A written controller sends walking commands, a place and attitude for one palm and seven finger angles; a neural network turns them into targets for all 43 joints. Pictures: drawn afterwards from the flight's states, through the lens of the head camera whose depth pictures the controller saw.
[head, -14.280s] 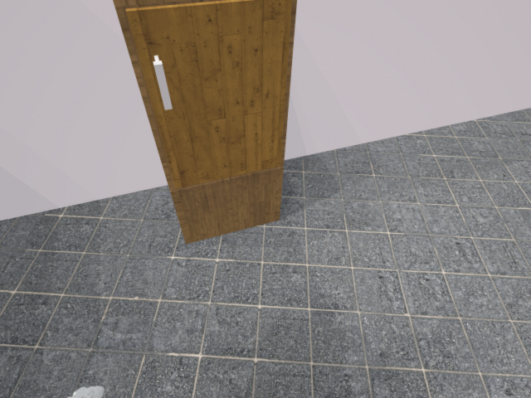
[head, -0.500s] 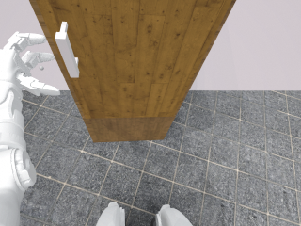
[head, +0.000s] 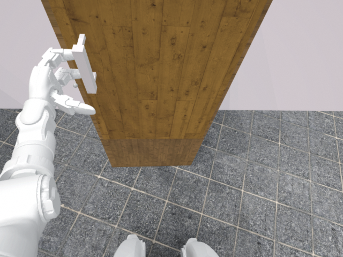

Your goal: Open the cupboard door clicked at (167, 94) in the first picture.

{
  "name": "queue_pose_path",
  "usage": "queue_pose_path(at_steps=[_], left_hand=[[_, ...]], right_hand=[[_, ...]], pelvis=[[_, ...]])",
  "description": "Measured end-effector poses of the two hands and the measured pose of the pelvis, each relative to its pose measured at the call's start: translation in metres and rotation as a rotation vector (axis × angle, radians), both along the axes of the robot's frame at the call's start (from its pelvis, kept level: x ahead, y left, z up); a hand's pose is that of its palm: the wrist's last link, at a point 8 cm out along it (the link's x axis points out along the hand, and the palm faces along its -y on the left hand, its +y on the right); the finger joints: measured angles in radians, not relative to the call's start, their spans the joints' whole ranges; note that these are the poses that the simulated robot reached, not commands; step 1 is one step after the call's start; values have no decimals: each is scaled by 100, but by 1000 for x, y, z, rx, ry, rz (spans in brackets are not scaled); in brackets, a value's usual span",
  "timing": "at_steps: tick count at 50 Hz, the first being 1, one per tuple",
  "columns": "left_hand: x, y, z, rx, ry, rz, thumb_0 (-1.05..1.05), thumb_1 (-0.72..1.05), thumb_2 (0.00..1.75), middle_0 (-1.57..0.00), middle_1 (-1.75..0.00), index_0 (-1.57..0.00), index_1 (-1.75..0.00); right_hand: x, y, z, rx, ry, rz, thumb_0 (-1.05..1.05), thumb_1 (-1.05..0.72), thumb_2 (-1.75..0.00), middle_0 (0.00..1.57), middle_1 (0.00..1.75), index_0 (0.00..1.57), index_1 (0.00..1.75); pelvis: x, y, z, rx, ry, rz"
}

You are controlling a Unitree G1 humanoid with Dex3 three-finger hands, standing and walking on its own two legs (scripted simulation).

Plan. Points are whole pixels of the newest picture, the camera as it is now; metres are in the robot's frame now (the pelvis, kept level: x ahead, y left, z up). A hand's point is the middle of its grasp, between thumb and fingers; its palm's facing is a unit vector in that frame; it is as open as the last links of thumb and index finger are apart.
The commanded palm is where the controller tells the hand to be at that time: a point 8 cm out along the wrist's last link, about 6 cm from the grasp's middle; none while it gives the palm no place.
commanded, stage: slide the fingers in behind the handle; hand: left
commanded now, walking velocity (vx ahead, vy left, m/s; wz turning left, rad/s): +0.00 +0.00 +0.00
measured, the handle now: (87, 65) +0.53 +0.18 +0.10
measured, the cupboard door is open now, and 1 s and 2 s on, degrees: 0 0 2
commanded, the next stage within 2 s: close the thumb around the handle in 0.86 s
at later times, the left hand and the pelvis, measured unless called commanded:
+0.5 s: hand (93, 84) +0.48 +0.16 +0.09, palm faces +0.00 -1.00 -0.01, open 14.0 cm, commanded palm +0.46 +0.21 +0.09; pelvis -0.01 -0.02 +0.00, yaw +0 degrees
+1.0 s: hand (90, 84) +0.48 +0.17 +0.09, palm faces +0.01 -1.00 +0.00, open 14.0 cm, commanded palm +0.46 +0.21 +0.09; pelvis +0.00 -0.02 +0.00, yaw +0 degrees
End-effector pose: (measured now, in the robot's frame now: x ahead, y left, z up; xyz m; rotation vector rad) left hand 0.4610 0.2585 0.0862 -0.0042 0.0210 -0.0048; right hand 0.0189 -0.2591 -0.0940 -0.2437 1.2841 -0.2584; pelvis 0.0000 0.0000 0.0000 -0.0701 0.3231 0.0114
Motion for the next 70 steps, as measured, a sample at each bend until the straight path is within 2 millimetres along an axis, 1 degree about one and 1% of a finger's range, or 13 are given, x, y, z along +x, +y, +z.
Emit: queue_pose_path(at_steps=[2, 5, 10, 19, 27, 33, 44, 52, 55, 59, 64, 70], left_hand=[[2, -5, -1, -5, 3, 2, -1, -50, 30, -30, -120, -28, -120], [2, -7, -1, -4, -3, 24, -1, -50, 30, -30, -120, -30, -121], [0, -16, 3, 16, -23, 8, -1, -50, 30, -30, -120, -30, -121], [2, -31, 5, 13, -13, 14, -1, -50, 30, -30, -120, -30, -120], [0, -43, 4, 13, -16, 9, -1, -50, 30, -30, -120, -30, -120], [-3, -43, 4, 16, -18, 26, -1, -50, 30, -31, -120, -30, -120], [-1, -33, 4, 13, -13, 24, -1, -50, 30, -30, -120, -30, -120], [0, -35, 2, 8, -16, 11, -1, -49, 31, -30, -120, -30, -120], [0, -36, 2, 6, -20, 12, -1, -43, 33, -31, -121, -31, -121], [2, -36, 2, 5, -17, 17, -1, -29, 39, -32, -122, -32, -122], [5, -34, 3, 7, -13, 20, -1, -6, 49, -35, -125, -33, -125], [7, -31, 2, 2, -15, 15, 0, 26, 62, -37, -128, -35, -128]], right_hand=[[1, -2, 0, -3, -10, 0, 0, -90, -90, 20, 30, 20, 30], [0, -4, 0, -4, -21, -1, 0, -90, -90, 20, 30, 20, 30], [-4, -8, -1, 5, -16, -8, 0, -90, -90, 20, 30, 20, 30], [-14, -12, -3, 13, -9, -20, 0, -90, -90, 20, 30, 20, 30], [-17, -15, -4, 24, -9, -32, 0, -90, -90, 20, 30, 20, 30], [-15, -17, -5, 27, -19, -33, 0, -90, -90, 20, 30, 20, 30], [-11, -21, -3, 8, -22, -23, 0, -90, -90, 20, 30, 20, 30], [-9, -19, -3, 5, -14, -20, 0, -90, -90, 20, 30, 20, 30], [-9, -17, -3, 10, -16, -22, 0, -90, -90, 20, 30, 20, 30], [-7, -13, -4, 16, -18, -19, 0, -90, -90, 20, 30, 20, 30], [-8, -9, -5, 20, -19, -20, 0, -90, -90, 20, 30, 20, 30], [-12, -6, -4, 19, -8, -24, 0, -90, -90, 20, 30, 20, 30]], pelvis=[[-1, -1, 0, 2, 0, -1], [-2, -3, -1, 5, 1, -5], [-3, -6, -1, 8, -4, -6], [-5, -12, -1, 16, -7, -9], [-5, -16, 0, 21, -12, -14], [-6, -18, 0, 25, -16, -16], [-6, -19, -1, 21, -8, -9], [-4, -15, -1, 18, -4, -8], [-3, -14, -1, 18, -5, -10], [-3, -12, -1, 17, -6, -9], [-4, -11, -2, 16, -3, -10], [-4, -9, -2, 14, 3, -12]])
